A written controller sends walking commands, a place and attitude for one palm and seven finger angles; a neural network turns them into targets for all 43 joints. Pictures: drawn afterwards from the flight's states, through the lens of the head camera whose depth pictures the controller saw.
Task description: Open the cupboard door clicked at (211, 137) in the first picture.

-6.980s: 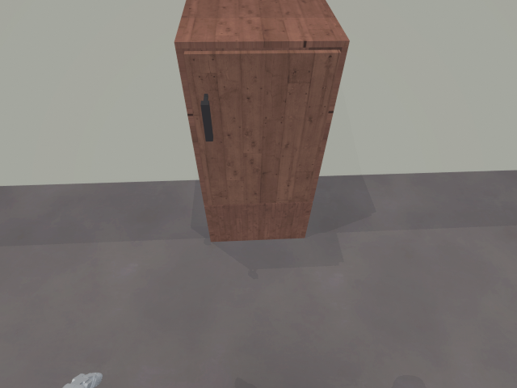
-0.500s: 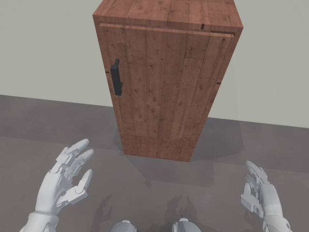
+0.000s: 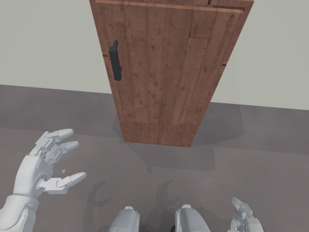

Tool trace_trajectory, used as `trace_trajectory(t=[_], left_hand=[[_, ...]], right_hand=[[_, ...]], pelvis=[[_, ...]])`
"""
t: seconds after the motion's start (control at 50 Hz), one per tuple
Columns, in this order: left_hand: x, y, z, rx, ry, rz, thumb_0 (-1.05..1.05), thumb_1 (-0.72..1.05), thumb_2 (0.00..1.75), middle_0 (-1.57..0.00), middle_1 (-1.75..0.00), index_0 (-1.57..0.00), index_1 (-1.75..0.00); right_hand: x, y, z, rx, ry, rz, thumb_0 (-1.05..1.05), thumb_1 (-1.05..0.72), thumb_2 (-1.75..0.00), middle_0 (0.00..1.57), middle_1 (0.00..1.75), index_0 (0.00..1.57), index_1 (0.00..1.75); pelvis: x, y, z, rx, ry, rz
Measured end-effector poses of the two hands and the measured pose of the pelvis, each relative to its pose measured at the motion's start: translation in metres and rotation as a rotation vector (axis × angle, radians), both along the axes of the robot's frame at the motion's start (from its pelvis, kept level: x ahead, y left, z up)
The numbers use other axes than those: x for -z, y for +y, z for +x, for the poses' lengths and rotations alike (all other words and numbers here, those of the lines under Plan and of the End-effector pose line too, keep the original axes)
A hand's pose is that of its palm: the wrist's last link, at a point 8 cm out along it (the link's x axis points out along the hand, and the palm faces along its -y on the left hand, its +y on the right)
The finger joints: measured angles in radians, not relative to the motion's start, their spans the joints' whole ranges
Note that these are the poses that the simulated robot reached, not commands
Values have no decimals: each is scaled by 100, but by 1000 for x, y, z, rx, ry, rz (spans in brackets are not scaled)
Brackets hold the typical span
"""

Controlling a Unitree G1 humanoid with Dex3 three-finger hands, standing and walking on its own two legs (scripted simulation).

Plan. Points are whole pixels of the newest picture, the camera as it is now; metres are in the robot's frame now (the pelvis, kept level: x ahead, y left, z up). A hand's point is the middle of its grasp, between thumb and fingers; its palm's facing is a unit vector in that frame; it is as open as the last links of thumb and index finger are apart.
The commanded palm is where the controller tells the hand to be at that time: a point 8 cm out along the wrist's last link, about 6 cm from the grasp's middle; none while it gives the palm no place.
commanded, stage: raise the hand with hooked fingers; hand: left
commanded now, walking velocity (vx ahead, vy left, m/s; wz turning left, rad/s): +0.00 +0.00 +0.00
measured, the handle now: (117, 60) +0.62 +0.15 +0.05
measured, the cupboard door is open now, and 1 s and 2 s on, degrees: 0 0 0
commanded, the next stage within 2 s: move the hooked fingers beside the handle in 1.26 s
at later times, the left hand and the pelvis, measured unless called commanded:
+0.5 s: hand (43, 158) +0.27 +0.27 +0.05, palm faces -0.03 -1.00 -0.06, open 13.7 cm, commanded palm +0.26 +0.32 +0.06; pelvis +0.01 +0.02 +0.01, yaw +1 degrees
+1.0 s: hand (44, 144) +0.30 +0.27 +0.06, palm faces -0.06 -1.00 -0.05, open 14.0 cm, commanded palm +0.28 +0.32 +0.07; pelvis +0.02 +0.00 +0.01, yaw +0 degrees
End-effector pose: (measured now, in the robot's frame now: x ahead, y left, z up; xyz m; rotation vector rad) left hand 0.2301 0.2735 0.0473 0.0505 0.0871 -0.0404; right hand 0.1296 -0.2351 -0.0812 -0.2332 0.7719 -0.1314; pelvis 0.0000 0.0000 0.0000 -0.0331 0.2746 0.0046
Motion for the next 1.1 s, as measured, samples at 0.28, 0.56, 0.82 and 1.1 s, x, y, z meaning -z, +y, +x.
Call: trace_trajectory(t=[0.28, 0.56, 0.82, 1.1], left_hand=[[1, 28, 9, 1, -37, -8, 0, -21, 42, -27, -101, -28, -102], [-12, 55, 29, -11, -31, 5, -1, -47, 31, -29, -118, -30, -118], [-21, 66, 52, -5, -44, 2, -1, -50, 30, -30, -120, -30, -120], [-18, 51, 52, -1, -46, 0, -1, -50, 30, -30, -120, -30, -120]], right_hand=[[-33, -4, 44, -53, -104, -106, 2, -91, -90, 20, 30, 20, 30], [-29, 24, 62, -114, -92, -41, 1, -90, -90, 21, 30, 20, 30], [-23, -6, 34, -51, 3, -76, 1, -90, -90, 21, 30, 20, 30], [-25, -19, 27, -24, 5, -77, 1, -91, -90, 20, 30, 20, 30]], pelvis=[[-2, 14, 7, -9, -1, -18], [-8, 15, 14, -16, 2, -27], [-10, 7, 16, -5, 10, -19], [-12, 0, 15, 2, 9, -9]])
